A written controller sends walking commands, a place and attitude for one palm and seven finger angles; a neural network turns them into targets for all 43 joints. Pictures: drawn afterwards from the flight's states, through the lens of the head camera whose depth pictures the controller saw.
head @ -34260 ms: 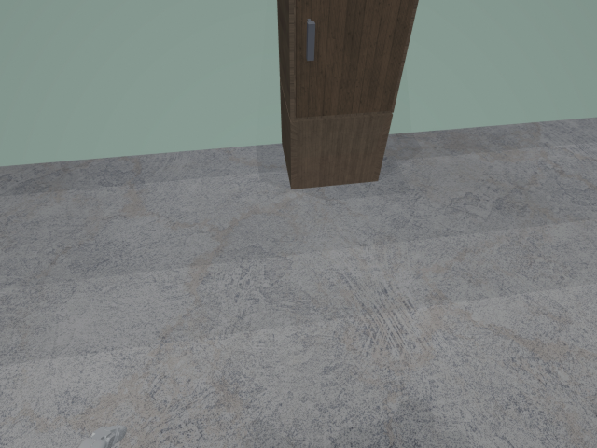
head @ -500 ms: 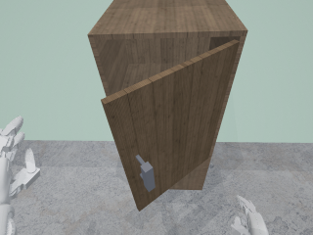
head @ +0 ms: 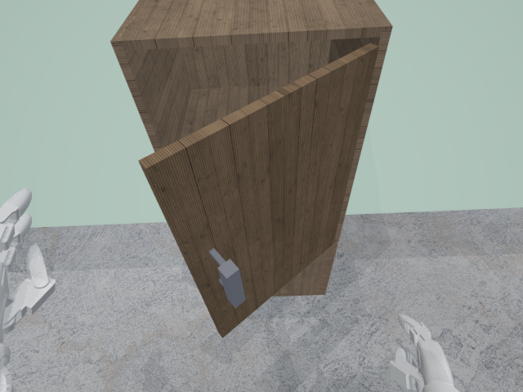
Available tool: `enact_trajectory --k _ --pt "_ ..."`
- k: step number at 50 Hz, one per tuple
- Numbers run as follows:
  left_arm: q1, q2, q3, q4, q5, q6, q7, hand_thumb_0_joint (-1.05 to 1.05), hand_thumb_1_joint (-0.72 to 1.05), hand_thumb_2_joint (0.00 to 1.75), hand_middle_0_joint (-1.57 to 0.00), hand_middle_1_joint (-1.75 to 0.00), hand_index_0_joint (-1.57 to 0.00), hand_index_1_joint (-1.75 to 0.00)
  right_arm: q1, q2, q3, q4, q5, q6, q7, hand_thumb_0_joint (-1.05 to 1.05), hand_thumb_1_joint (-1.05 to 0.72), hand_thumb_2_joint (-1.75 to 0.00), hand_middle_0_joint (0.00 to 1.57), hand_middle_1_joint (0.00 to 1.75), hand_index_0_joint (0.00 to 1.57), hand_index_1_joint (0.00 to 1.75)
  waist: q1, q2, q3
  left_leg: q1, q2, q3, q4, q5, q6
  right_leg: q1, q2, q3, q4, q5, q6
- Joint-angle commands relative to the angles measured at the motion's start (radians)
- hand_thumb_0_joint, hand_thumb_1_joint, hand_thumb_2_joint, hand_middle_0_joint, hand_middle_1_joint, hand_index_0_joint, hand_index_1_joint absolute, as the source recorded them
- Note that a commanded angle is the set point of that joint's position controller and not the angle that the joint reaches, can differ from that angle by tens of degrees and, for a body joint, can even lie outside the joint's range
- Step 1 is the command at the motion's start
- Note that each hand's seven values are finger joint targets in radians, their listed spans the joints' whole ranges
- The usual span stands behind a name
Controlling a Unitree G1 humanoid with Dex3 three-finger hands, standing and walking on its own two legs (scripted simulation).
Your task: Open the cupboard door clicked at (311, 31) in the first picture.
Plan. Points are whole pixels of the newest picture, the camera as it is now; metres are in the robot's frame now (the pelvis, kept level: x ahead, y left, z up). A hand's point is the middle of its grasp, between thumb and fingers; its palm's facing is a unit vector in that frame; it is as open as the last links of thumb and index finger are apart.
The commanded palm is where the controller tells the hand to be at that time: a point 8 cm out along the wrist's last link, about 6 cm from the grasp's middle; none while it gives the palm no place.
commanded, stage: step back with the hand held close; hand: left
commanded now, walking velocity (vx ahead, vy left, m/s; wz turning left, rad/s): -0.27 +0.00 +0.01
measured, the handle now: (225, 277) +0.31 +0.10 -0.03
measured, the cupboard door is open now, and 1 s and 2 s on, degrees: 39 39 39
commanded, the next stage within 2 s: stop stepping back and stand still in 0.74 s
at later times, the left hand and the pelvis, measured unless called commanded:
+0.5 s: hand out of the picture +0.09 +0.30 +0.14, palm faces +0.45 -0.73 -0.51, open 7.4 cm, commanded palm +0.02 +0.34 +0.17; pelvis -0.10 +0.03 -0.02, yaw +4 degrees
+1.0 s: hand out of the picture -0.03 +0.29 +0.17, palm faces +0.46 -0.78 -0.41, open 7.4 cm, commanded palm -0.09 +0.33 +0.17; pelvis -0.22 +0.02 -0.01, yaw +1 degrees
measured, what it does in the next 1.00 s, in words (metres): walks backwards: left foot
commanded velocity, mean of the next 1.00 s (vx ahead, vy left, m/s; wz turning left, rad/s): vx -0.21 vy -0.01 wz -0.03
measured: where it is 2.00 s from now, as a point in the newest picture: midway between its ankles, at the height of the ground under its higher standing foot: outside the picture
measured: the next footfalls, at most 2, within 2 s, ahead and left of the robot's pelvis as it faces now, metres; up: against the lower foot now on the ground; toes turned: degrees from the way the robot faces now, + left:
left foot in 0.72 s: -0.05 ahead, +0.12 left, +0.00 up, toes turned +7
right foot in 1.10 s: -0.38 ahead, -0.08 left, +0.00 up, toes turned -3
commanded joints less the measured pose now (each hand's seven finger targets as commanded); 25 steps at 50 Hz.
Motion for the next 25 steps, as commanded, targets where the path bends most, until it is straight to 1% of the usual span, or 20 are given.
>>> enact_trajectory --k 1,2,3,4,5,7,10,12,13,14,15,17,18,19,20,21,22,23,24,25 --pt "0.050 0.227 0.156 -0.267 -0.002 -0.062 0.031 0.00 0.90 0.90 -0.20 -0.30 -0.20 -0.30 -0.082 -0.090 -0.055 -0.187 0.004 -0.011 -0.007 0.00 -0.90 -0.90 0.20 0.30 0.20 0.30 -0.006 -0.083 -0.234 0.100 0.024 0.017 0.020 0.419 0.025 0.039 -0.092 0.031 0.012 0.529 0.026" --pt "0.053 0.252 0.180 -0.286 -0.002 -0.066 0.037 0.00 0.90 0.90 -0.20 -0.30 -0.20 -0.30 -0.090 -0.091 -0.056 -0.187 0.003 -0.005 -0.013 0.00 -0.90 -0.90 0.20 0.30 0.20 0.30 -0.002 -0.060 -0.243 0.083 0.025 0.006 0.016 0.443 0.025 0.060 -0.093 0.024 0.027 0.536 0.022" --pt "0.072 0.253 0.189 -0.292 -0.004 -0.065 0.041 0.00 0.90 0.90 -0.20 -0.30 -0.20 -0.30 -0.085 -0.083 -0.057 -0.195 0.005 -0.001 -0.013 0.00 -0.90 -0.90 0.20 0.30 0.20 0.30 -0.002 -0.078 -0.253 0.078 0.029 0.007 0.018 0.454 0.023 0.063 -0.089 0.026 0.041 0.548 0.023" --pt "0.071 0.252 0.184 -0.307 -0.004 -0.065 0.043 0.00 0.90 0.90 -0.20 -0.30 -0.20 -0.30 -0.083 -0.086 -0.057 -0.203 0.006 0.002 -0.014 0.00 -0.90 -0.90 0.20 0.30 0.20 0.30 -0.004 -0.072 -0.252 0.069 0.029 0.006 0.018 0.451 0.021 0.057 -0.086 0.027 0.046 0.537 0.024" --pt "0.077 0.261 0.195 -0.312 -0.005 -0.066 0.047 0.00 0.90 0.90 -0.20 -0.30 -0.20 -0.30 -0.086 -0.083 -0.059 -0.205 0.007 0.003 -0.015 0.00 -0.90 -0.90 0.20 0.30 0.20 0.30 -0.004 -0.068 -0.245 0.057 0.031 0.005 0.015 0.438 0.022 0.048 -0.083 0.031 0.047 0.526 0.025" --pt "0.081 0.267 0.202 -0.325 -0.004 -0.070 0.053 0.00 0.90 0.90 -0.20 -0.30 -0.20 -0.30 -0.085 -0.087 -0.063 -0.203 0.007 0.003 -0.019 0.00 -0.90 -0.90 0.20 0.30 0.20 0.30 -0.004 -0.041 -0.244 0.031 0.034 -0.002 0.011 0.415 0.022 0.050 -0.081 0.030 0.053 0.494 0.025" --pt "0.088 0.246 0.185 -0.310 -0.001 -0.074 0.058 0.00 0.90 0.90 -0.20 -0.30 -0.20 -0.30 -0.073 -0.090 -0.062 -0.202 0.006 0.000 -0.018 0.00 -0.90 -0.90 0.20 0.30 0.20 0.30 -0.010 -0.024 -0.203 -0.017 0.042 -0.014 -0.015 0.337 0.025 0.021 -0.063 0.028 0.049 0.387 0.030" --pt "0.087 0.242 0.184 -0.309 0.001 -0.078 0.060 0.00 0.90 0.90 -0.20 -0.30 -0.20 -0.30 -0.074 -0.100 -0.064 -0.201 0.004 -0.005 -0.018 0.00 -0.90 -0.90 0.20 0.30 0.20 0.30 -0.007 0.008 -0.182 -0.079 0.046 -0.031 -0.043 0.253 0.031 0.035 -0.053 0.026 0.050 0.307 0.031" --pt "0.089 0.235 0.179 -0.305 0.003 -0.081 0.060 0.00 0.90 0.90 -0.20 -0.30 -0.20 -0.30 -0.070 -0.097 -0.061 -0.202 0.005 -0.008 -0.017 0.00 -0.90 -0.90 0.20 0.30 0.20 0.30 -0.010 0.002 -0.161 -0.106 0.053 -0.036 -0.057 0.199 0.034 0.028 -0.046 0.027 0.054 0.262 0.033" --pt "0.086 0.229 0.175 -0.303 0.006 -0.087 0.060 0.00 0.90 0.90 -0.20 -0.30 -0.20 -0.30 -0.066 -0.103 -0.061 -0.201 0.005 -0.011 -0.015 0.00 -0.90 -0.90 0.20 0.30 0.20 0.30 -0.012 0.017 -0.150 -0.151 0.060 -0.044 -0.077 0.118 0.041 0.040 -0.039 0.027 0.061 0.215 0.035" --pt "0.078 0.227 0.173 -0.300 0.011 -0.091 0.061 0.00 0.90 0.90 -0.20 -0.30 -0.20 -0.30 -0.064 -0.107 -0.060 -0.204 0.005 -0.015 -0.015 0.00 -0.90 -0.90 0.20 0.30 0.20 0.30 -0.013 0.018 -0.127 -0.209 0.064 -0.057 -0.104 0.020 0.049 0.057 -0.030 0.023 0.072 0.169 0.037" --pt "0.063 0.232 0.186 -0.299 0.023 -0.102 0.063 0.00 0.90 0.90 -0.20 -0.30 -0.20 -0.30 -0.073 -0.117 -0.060 -0.210 0.003 -0.025 -0.016 0.00 -0.90 -0.90 0.20 0.30 0.20 0.30 -0.010 0.055 -0.093 -0.364 0.082 -0.089 -0.162 -0.213 0.074 0.132 -0.016 0.030 0.113 0.100 0.039" --pt "0.056 0.219 0.180 -0.302 0.029 -0.108 0.063 0.00 0.90 0.90 -0.20 -0.30 -0.20 -0.30 -0.064 -0.118 -0.057 -0.214 0.004 -0.031 -0.015 0.00 -0.90 -0.90 0.20 0.30 0.20 0.30 -0.012 0.056 -0.074 -0.438 0.092 -0.106 -0.183 -0.304 0.082 0.164 -0.008 0.027 0.143 0.068 0.041" --pt "0.042 0.213 0.179 -0.302 0.037 -0.113 0.063 0.00 0.90 0.90 -0.20 -0.30 -0.20 -0.30 -0.064 -0.125 -0.057 -0.217 0.002 -0.038 -0.014 0.00 -0.90 -0.90 0.20 0.30 0.20 0.30 -0.011 0.080 -0.057 -0.506 0.107 -0.120 -0.200 -0.384 0.093 0.187 0.002 0.025 0.175 0.030 0.044" --pt "0.031 0.213 0.184 -0.300 0.045 -0.119 0.064 0.00 0.90 0.90 -0.20 -0.30 -0.20 -0.30 -0.061 -0.126 -0.058 -0.218 0.000 -0.044 -0.015 0.00 -0.90 -0.90 0.20 0.30 0.20 0.30 -0.010 0.083 -0.047 -0.567 0.122 -0.138 -0.216 -0.446 0.103 0.215 0.011 0.022 0.208 0.006 0.047" --pt "0.011 0.208 0.184 -0.301 0.052 -0.124 0.064 0.00 0.90 0.90 -0.20 -0.30 -0.20 -0.30 -0.056 -0.129 -0.059 -0.216 -0.001 -0.052 -0.015 0.00 -0.90 -0.90 0.20 0.30 0.20 0.30 -0.011 0.080 -0.042 -0.614 0.137 -0.152 -0.227 -0.500 0.112 0.236 0.020 0.017 0.245 -0.013 0.051" --pt "-0.005 0.218 0.192 -0.307 0.060 -0.129 0.065 0.00 0.90 0.90 -0.20 -0.30 -0.20 -0.30 -0.061 -0.133 -0.062 -0.215 -0.003 -0.059 -0.016 0.00 -0.90 -0.90 0.20 0.30 0.20 0.30 -0.007 0.112 -0.049 -0.647 0.150 -0.176 -0.244 -0.546 0.121 0.260 0.036 0.014 0.283 -0.017 0.052" --pt "-0.013 0.212 0.192 -0.314 0.065 -0.133 0.065 0.00 0.90 0.90 -0.20 -0.30 -0.20 -0.30 -0.057 -0.128 -0.061 -0.215 -0.004 -0.067 -0.015 0.00 -0.90 -0.90 0.20 0.30 0.20 0.30 -0.007 0.117 -0.056 -0.686 0.167 -0.196 -0.255 -0.582 0.132 0.294 0.046 0.010 0.333 -0.003 0.054" --pt "-0.022 0.215 0.196 -0.320 0.068 -0.136 0.065 0.00 0.90 0.90 -0.20 -0.30 -0.20 -0.30 -0.056 -0.125 -0.063 -0.216 -0.002 -0.074 -0.013 0.00 -0.90 -0.90 0.20 0.30 0.20 0.30 -0.005 0.122 -0.064 -0.683 0.171 -0.189 -0.236 -0.577 0.135 0.288 0.049 0.015 0.355 0.009 0.050" --pt "-0.025 0.217 0.199 -0.338 0.068 -0.140 0.064 0.00 0.90 0.90 -0.20 -0.30 -0.20 -0.30 -0.051 -0.123 -0.065 -0.217 -0.002 -0.083 -0.010 0.00 -0.90 -0.90 0.20 0.30 0.20 0.30 -0.007 0.122 -0.074 -0.664 0.165 -0.174 -0.206 -0.565 0.132 0.266 0.049 0.025 0.355 0.019 0.046"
